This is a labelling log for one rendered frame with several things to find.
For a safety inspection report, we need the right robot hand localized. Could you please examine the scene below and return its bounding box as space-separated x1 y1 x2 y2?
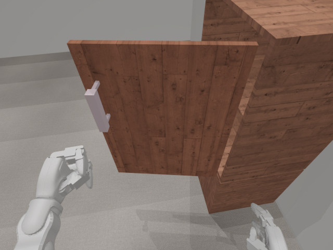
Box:
247 203 288 250

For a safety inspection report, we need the left robot forearm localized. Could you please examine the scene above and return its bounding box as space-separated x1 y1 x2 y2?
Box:
14 197 63 250

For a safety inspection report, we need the handle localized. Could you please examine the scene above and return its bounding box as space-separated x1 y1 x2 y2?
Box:
84 81 111 132

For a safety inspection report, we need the left robot hand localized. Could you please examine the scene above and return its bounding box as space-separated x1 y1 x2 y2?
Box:
36 145 93 204

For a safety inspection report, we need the cupboard door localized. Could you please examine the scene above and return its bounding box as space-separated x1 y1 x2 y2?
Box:
67 40 259 177

